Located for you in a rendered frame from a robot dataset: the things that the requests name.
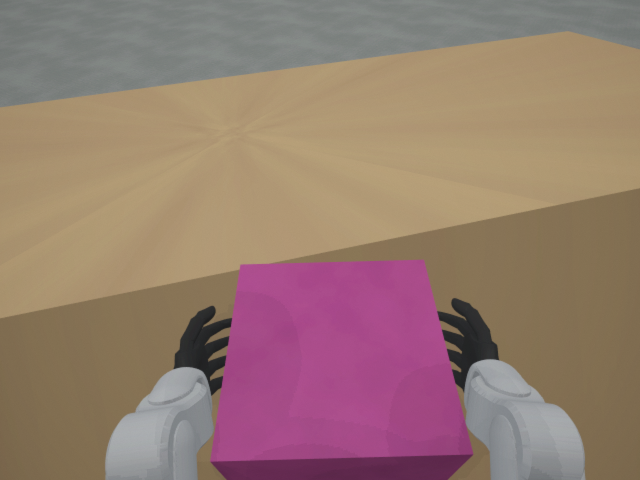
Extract carton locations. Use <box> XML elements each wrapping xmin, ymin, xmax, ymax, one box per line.
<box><xmin>210</xmin><ymin>260</ymin><xmax>474</xmax><ymax>480</ymax></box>

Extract left robot forearm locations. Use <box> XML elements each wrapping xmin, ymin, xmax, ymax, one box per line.
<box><xmin>105</xmin><ymin>367</ymin><xmax>214</xmax><ymax>480</ymax></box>

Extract robot right hand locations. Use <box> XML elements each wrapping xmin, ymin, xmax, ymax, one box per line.
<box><xmin>437</xmin><ymin>298</ymin><xmax>500</xmax><ymax>392</ymax></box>

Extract right robot forearm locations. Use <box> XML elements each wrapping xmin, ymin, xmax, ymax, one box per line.
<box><xmin>464</xmin><ymin>359</ymin><xmax>585</xmax><ymax>480</ymax></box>

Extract robot left hand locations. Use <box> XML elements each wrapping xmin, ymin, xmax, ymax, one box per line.
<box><xmin>174</xmin><ymin>306</ymin><xmax>232</xmax><ymax>396</ymax></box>

